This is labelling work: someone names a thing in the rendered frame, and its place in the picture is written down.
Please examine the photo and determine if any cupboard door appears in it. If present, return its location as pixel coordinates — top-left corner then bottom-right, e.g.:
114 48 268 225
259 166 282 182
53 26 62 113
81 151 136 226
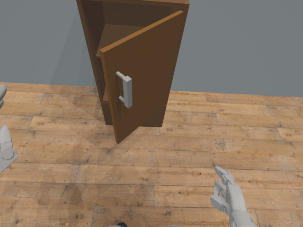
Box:
99 10 184 144

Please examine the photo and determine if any handle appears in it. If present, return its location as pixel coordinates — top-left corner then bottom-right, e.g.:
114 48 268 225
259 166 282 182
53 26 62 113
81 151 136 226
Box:
116 71 132 108

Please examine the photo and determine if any robot left hand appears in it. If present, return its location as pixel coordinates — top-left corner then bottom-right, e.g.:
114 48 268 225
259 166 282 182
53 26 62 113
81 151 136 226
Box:
0 84 18 174

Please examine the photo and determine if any robot right hand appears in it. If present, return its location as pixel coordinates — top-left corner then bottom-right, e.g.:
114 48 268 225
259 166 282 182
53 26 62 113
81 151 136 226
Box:
211 166 248 216

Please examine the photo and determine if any right robot forearm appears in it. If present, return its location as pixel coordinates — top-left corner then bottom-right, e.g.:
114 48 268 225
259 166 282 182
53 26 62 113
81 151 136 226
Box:
229 210 257 227

